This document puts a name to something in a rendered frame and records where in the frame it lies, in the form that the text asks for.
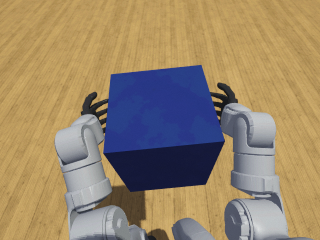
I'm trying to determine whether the robot left hand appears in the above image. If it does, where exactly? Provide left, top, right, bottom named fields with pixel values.
left=81, top=92, right=109, bottom=133

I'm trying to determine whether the robot left forearm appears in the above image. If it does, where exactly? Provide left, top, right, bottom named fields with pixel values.
left=54, top=114, right=113, bottom=240

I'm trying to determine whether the robot left upper arm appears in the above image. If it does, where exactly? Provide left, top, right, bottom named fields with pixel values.
left=70, top=205, right=131, bottom=240

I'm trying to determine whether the robot right forearm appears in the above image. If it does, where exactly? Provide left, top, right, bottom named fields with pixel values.
left=220, top=103, right=288, bottom=231

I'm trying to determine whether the carton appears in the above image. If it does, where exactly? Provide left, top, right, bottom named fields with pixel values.
left=103, top=65, right=225, bottom=192

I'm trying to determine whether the robot left thigh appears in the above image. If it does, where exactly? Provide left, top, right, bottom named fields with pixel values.
left=129, top=227, right=148, bottom=240

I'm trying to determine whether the robot left shin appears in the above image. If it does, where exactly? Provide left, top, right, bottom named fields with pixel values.
left=128, top=224, right=149, bottom=240

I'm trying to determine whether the robot right hand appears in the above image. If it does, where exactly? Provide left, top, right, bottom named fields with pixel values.
left=210, top=82, right=238, bottom=125

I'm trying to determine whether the robot right upper arm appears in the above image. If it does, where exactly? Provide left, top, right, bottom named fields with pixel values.
left=224, top=198, right=314, bottom=240

